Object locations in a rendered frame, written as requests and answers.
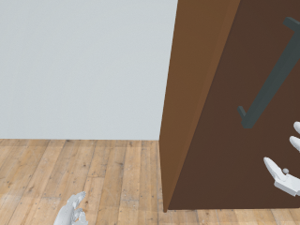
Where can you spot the robot right hand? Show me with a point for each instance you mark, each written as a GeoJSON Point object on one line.
{"type": "Point", "coordinates": [287, 183]}

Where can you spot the robot left hand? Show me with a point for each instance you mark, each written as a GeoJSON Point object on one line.
{"type": "Point", "coordinates": [67, 215]}

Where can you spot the wardrobe door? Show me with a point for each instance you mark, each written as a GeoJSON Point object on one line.
{"type": "Point", "coordinates": [224, 167]}

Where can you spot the handle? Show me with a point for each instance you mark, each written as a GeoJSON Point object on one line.
{"type": "Point", "coordinates": [277, 76]}

